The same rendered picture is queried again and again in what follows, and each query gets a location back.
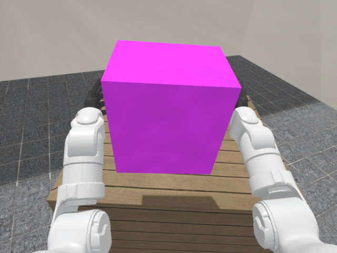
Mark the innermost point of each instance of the robot left hand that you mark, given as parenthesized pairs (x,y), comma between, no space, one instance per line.
(94,96)

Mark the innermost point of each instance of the right robot upper arm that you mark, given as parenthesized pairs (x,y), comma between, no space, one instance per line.
(286,225)

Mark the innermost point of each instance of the pedestal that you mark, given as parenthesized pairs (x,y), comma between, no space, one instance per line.
(179,213)

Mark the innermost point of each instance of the robot left forearm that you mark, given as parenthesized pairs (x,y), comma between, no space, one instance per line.
(83,160)

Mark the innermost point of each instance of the robot right hand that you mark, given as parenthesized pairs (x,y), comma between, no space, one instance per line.
(242,99)

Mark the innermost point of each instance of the carton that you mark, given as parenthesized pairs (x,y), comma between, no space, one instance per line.
(168,106)

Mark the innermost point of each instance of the robot right forearm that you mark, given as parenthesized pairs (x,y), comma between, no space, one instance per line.
(269,178)

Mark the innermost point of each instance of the left robot upper arm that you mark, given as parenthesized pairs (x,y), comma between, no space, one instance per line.
(86,231)

